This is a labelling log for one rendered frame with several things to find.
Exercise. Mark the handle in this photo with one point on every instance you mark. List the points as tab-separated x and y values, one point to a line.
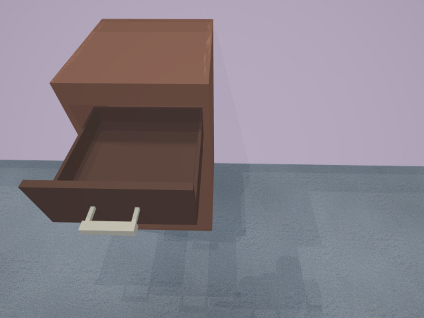
121	228

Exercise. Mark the drawer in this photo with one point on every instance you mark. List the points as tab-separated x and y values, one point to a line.
127	157

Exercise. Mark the cabinet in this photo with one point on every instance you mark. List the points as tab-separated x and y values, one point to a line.
146	63

